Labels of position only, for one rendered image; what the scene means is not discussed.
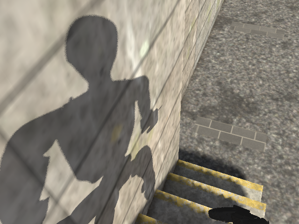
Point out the robot right hand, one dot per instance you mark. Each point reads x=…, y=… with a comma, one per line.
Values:
x=235, y=214

